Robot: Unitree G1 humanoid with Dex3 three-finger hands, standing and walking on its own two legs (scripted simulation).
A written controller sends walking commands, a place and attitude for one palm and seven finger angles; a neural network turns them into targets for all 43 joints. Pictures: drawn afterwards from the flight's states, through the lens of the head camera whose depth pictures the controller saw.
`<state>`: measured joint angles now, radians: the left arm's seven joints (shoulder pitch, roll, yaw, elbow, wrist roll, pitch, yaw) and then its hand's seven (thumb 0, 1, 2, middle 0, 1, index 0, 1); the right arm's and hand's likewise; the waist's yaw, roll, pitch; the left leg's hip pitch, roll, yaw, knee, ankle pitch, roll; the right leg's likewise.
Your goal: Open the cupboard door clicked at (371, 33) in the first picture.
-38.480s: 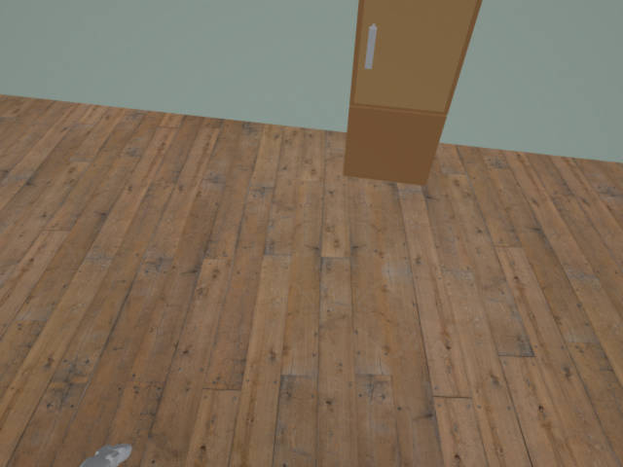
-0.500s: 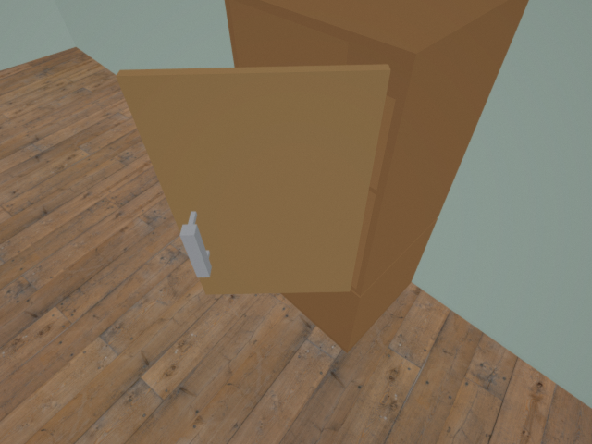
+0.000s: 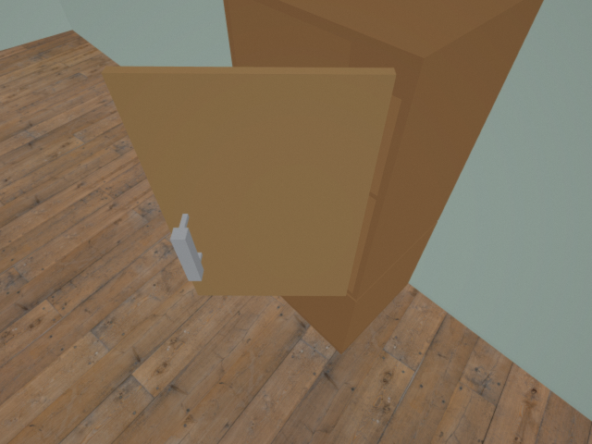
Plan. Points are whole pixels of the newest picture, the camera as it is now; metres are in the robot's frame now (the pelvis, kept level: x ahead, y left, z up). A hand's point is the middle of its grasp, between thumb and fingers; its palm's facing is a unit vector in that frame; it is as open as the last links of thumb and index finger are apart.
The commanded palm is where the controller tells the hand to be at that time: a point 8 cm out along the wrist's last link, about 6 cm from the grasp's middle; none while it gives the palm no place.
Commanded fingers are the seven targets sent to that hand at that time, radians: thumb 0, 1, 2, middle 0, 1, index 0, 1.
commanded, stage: shuffle to correct the standing spot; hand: left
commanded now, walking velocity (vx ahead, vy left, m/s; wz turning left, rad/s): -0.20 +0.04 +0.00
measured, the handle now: (190, 247) +0.47 +0.24 -0.10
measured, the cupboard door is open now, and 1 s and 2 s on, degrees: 46 46 46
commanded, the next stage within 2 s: come to a stop and stand still in 0.10 s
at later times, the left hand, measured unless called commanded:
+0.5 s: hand out of the picture -0.01 +0.21 -0.17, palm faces +0.00 -0.98 -0.20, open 7.4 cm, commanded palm none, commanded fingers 0.00 0.90 0.90 -0.20 -0.30 -0.20 -0.30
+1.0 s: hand out of the picture -0.06 +0.14 -0.18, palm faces -0.02 -0.99 -0.14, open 7.4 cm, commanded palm none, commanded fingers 0.00 0.90 0.90 -0.20 -0.30 -0.20 -0.30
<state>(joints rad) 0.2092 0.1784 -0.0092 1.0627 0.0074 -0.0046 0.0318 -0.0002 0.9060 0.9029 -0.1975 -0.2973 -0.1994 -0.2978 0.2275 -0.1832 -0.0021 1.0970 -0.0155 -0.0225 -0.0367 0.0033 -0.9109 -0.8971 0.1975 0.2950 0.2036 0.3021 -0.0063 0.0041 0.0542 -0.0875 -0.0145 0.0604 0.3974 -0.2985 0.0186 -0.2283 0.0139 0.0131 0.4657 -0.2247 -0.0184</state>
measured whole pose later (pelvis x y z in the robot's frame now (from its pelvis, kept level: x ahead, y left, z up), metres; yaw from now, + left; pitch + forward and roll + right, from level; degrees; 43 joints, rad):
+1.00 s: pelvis -0.05 -0.01 +0.00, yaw -2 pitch -1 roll +0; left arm 0.32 0.12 -0.02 1.11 0.01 -0.01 0.03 0.01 0.91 0.90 -0.20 -0.30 -0.20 -0.30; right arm 0.25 -0.14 0.00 1.15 -0.01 -0.02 -0.04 0.01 -0.93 -0.90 0.20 0.30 0.20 0.30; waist 0.00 -0.03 0.05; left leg -0.17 0.02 0.09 0.45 -0.25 0.01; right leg -0.08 0.03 -0.01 0.43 -0.32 -0.04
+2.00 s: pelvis -0.08 +0.02 -0.01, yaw +0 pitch +0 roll +1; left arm 0.45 0.18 0.01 0.28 -0.12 -0.02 0.12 0.01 0.88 0.89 -0.20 -0.32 -0.20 -0.32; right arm 0.32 -0.20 0.01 0.89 0.04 -0.20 -0.06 0.01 -0.91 -0.90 0.20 0.30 0.21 0.30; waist -0.01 -0.01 -0.02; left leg -0.30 -0.06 0.06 0.53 -0.24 0.06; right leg -0.23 -0.04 -0.02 0.59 -0.37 0.00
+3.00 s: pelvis -0.12 +0.02 -0.12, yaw -2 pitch +19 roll -4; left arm 0.21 0.31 0.30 0.21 -0.34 -0.44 -0.38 -0.01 -0.23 0.42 -0.28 -1.02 -0.28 -1.03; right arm 0.23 -0.27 -0.02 0.58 0.02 -0.20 -0.07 0.01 -0.91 -0.90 0.20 0.30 0.21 0.30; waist -0.02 0.02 -0.15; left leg -1.13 0.03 0.00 1.28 -0.48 0.05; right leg -0.99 0.02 -0.09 1.24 -0.58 -0.01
